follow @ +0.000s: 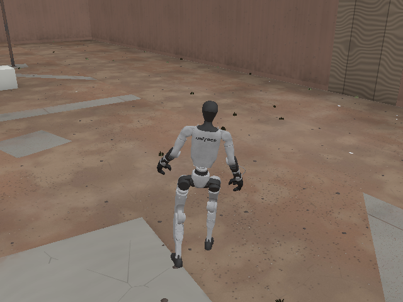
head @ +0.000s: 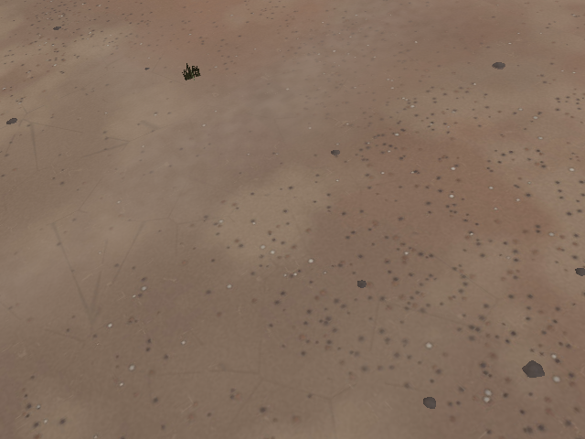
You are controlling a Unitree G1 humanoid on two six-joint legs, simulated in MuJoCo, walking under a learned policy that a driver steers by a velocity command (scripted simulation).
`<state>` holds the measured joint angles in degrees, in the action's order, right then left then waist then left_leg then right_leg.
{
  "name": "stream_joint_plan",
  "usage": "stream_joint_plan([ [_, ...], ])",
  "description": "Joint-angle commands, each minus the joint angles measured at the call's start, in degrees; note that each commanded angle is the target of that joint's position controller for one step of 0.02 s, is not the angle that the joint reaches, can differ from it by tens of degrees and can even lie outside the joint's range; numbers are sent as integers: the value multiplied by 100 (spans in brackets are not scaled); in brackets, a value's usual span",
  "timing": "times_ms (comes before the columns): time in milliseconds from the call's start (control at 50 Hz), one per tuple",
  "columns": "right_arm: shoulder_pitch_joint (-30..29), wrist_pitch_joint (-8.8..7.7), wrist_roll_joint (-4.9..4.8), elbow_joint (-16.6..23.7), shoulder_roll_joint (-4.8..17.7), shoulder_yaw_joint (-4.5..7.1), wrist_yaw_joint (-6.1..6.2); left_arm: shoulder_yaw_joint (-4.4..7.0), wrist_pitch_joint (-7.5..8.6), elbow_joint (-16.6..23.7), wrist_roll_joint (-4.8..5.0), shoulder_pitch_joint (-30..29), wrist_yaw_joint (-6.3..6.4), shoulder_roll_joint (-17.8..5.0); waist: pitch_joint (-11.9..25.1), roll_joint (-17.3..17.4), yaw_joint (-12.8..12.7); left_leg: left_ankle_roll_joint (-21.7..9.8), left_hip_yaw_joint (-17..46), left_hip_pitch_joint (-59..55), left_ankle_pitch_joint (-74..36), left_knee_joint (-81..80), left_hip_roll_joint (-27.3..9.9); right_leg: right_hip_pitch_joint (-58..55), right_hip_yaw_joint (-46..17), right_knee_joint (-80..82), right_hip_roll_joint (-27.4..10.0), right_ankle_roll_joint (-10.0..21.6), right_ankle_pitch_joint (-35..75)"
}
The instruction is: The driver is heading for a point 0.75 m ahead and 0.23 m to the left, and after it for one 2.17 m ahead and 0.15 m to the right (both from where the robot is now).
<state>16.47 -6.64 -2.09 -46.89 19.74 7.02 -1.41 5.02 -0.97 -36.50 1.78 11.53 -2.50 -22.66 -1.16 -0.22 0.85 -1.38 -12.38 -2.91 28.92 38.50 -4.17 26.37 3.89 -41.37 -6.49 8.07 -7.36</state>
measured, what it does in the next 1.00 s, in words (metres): walks ahead, turning left: left foot, then right foot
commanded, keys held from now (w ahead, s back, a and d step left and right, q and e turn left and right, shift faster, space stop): w+shift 0.10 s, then w+q+shift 0.68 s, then w+e+shift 0.22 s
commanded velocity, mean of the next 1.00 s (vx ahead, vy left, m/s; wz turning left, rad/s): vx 1.00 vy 0.00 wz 0.28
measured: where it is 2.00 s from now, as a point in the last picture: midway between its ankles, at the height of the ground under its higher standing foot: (304, 97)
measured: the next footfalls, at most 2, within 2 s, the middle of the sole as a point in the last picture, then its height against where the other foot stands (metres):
left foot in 0.44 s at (339, 395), level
right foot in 0.86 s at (361, 255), level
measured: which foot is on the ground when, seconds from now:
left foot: up 0.00-0.42, down 0.44-0.88, up 0.90-1.00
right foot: down 0.00-0.42, up 0.44-0.84, down 0.86-1.00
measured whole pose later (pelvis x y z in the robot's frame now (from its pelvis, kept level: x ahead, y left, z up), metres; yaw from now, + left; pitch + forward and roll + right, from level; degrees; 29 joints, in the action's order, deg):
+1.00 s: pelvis +0.94 +0.00 +0.00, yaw +21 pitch +1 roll -2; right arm 14.5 -5.3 -0.2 -44.0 16.1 1.8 -0.8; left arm 3.5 6.8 -39.1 0.1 16.6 -0.8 -15.5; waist -1.4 0.9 -1.5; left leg -5.9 4.9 20.8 21.6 74.5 3.8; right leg 17.8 -6.1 -28.2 6.3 1.8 -10.9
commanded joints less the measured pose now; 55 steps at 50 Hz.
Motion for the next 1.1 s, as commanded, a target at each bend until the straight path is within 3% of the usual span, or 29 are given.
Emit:
stream_joint_plan([
  [20,-1652,-154,341,848,-434,-315,3,149,125,-973,-68,3099,-94,-488,-505,-2328,-1456,-285,567,4780,709,5968,462,-3335,-704,69,488,397,357],
  [40,-646,-347,310,1386,-559,-434,-16,-49,341,-298,19,2052,-177,-615,316,-3408,-156,-484,1522,5825,949,5878,608,-3633,-3715,1121,-207,995,-347],
  [60,-946,-431,24,1450,164,-346,-37,52,438,8,-25,1774,-189,-520,566,-2089,-419,-449,1736,6193,57,5506,489,-3701,-5283,2775,-1000,1253,-2303],
  [80,-1244,-406,-111,1293,446,-299,-23,73,509,-20,-119,1573,-121,-561,398,-576,-415,-404,1826,5860,-701,4606,133,-3111,-5139,2946,-1234,1182,-2944],
  [100,-1371,-295,-17,1222,313,-337,49,65,550,3,-209,1163,-68,-626,120,171,-235,-285,1806,5362,-1122,4046,-109,-2349,-4743,2835,-1047,1006,-3025],
  [200,-1575,129,101,1059,-10,-465,11,-162,736,-361,-288,1256,253,-55,-435,-24,-309,44,1711,5313,-2558,2436,-512,-1639,-2403,2649,-518,454,56],
  [280,-2611,21,11,1325,-377,-609,-245,-280,771,-711,-250,1706,465,219,-551,138,-732,-132,988,4663,-4241,302,56,-1996,-487,3327,1,-403,1795],
  [340,-2584,-80,-58,1332,-241,-507,-408,-248,738,-886,-304,1766,502,33,-389,-178,-594,-283,538,3776,-4694,-649,665,-2690,152,3406,36,-709,3279],
  [400,-1383,25,-145,1106,243,-261,-388,-76,593,-857,-497,1439,615,-414,348,-1013,252,-433,65,2522,-3955,-221,1277,-3485,398,1963,-240,-991,7094],
  [440,1572,294,-153,265,830,14,-215,34,519,-537,-629,231,646,-615,1182,-988,1810,-861,864,-136,-3705,-50,838,-2397,307,-1223,-244,-1066,8007],
  [460,2606,444,-45,-243,670,-86,-80,-92,626,-335,-557,-567,490,-51,984,608,2092,-950,1602,-1074,-3664,-227,410,-846,267,-4258,860,-1065,1640],
  [480,1941,305,302,-80,459,-229,-116,-414,842,49,-307,559,265,1085,1297,2476,584,-1781,3687,-2348,-2491,111,2,1778,-980,-6095,1386,-1122,-2867],
  [500,1266,282,369,304,349,-199,-71,-489,1065,231,-16,864,128,755,1848,1805,445,-2436,5829,-2497,348,-1693,-753,2446,-1491,-5989,1229,-798,-2476],
  [520,1033,198,300,478,188,-189,-46,-395,1176,300,62,225,87,267,1085,459,485,-2179,6082,-1561,1234,-2610,-733,2309,-1458,-5050,973,-445,-1763],
  [540,534,95,251,537,155,-215,-101,-350,1190,331,5,-27,120,225,344,-649,18,-1972,5890,-272,912,-2801,-642,1927,-1409,-4276,758,-373,-1283],
  [560,203,11,211,623,145,-228,-140,-366,1144,305,-164,-133,176,287,31,-871,-231,-1949,5637,699,286,-2829,-340,1457,-1460,-3778,654,-457,-1117],
  [620,38,9,73,678,151,-248,-52,-318,985,330,-299,-87,332,169,-320,-502,-512,-1918,4503,1988,-1255,-2857,243,935,-1279,-2672,320,-858,-1010],
  [680,331,78,-38,584,106,-278,126,-434,960,854,-426,-1351,367,511,-606,-118,-33,-1603,3612,3061,-2301,-2832,768,168,-771,-653,488,-1138,192],
  [720,625,159,-58,454,161,-248,164,-457,961,1047,-346,-1766,337,745,-365,223,286,-1267,3506,3389,-2260,-2678,944,-803,-630,400,837,-1227,1263],
  [800,966,234,-105,241,84,-230,210,-199,981,1176,1,-1912,355,285,-49,560,398,-1008,3897,1868,-2297,-1926,614,-1025,-932,1520,876,-1260,1462],
  [840,994,315,51,151,192,-182,219,-8,1044,983,-3,-1096,351,-32,536,695,-54,-806,3559,793,-4780,-689,450,-1534,-596,1638,939,-888,1169],
  [860,607,346,240,323,309,-185,169,78,1023,752,30,147,361,-191,1273,943,-725,-678,3332,968,-5639,581,346,-2689,-750,1124,601,-517,646],
  [880,384,301,460,559,-60,-320,145,118,952,446,13,1712,381,-523,2208,277,-1235,-597,2885,1969,-4446,2650,583,-4389,-1894,645,-195,-129,-195],
  [900,1640,186,-53,557,-607,-513,74,198,960,-16,-109,1841,199,-879,2742,-3215,-426,-186,2358,4129,-250,4570,1381,-5735,-5782,2115,-1606,1338,-2467],
  [920,1282,158,-126,411,-171,-519,96,51,912,77,-84,1703,195,-6,1803,-2192,-689,-397,2356,5102,-276,4711,744,-5427,-6311,2504,-1308,1172,-3936],
  [960,-652,-39,192,924,-44,-546,35,-16,799,-26,-213,1459,169,199,366,2,-812,-507,2043,5161,-681,4163,473,-3815,-4614,2604,-591,742,-2080],
  [980,-1103,-141,327,1104,-112,-536,41,-3,805,-99,-200,1368,114,159,82,250,-659,-466,2030,5035,-752,3529,388,-3315,-4174,2661,-318,694,-1177],
  [1040,-989,-183,305,1179,-231,-582,2,-124,779,-273,-73,1211,82,502,57,-253,-132,-211,2023,4354,-840,2116,209,-2540,-3518,2852,55,767,-281],
  [1100,-1686,-244,349,1469,-322,-705,-61,17,734,-260,66,922,235,35,-329,-202,-45,36,1765,3089,-1718,336,278,-909,-3149,3148,106,665,-265],
])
